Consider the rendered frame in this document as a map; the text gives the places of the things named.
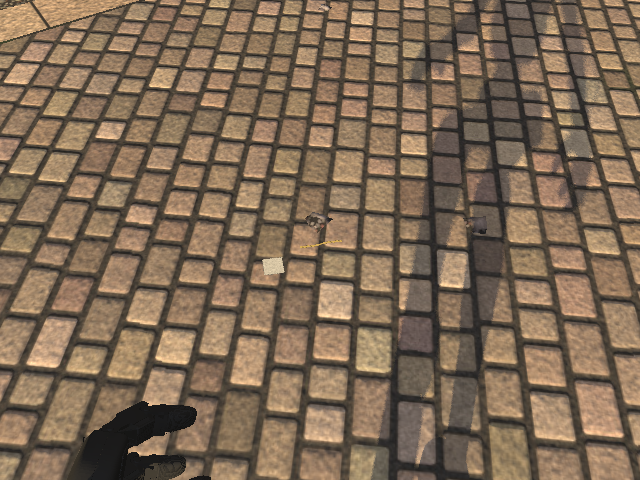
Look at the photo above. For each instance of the robot left hand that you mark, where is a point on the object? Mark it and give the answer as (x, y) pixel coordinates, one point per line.
(103, 455)

